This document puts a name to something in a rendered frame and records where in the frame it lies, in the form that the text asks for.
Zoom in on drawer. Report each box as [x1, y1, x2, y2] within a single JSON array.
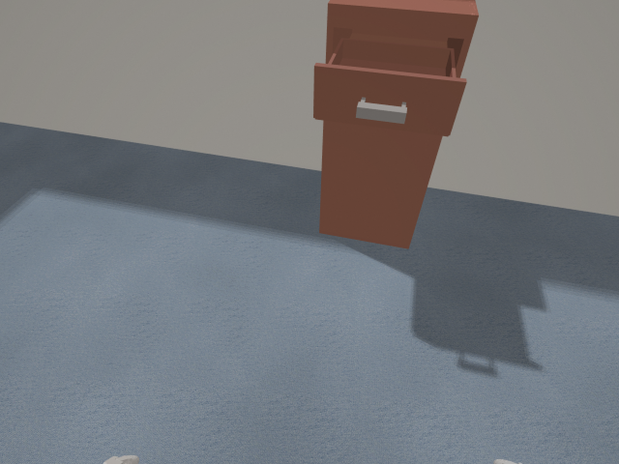
[[313, 38, 467, 136]]

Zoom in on cabinet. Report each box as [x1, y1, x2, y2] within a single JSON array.
[[319, 0, 479, 249]]

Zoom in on handle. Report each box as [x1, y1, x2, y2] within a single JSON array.
[[356, 97, 407, 124]]

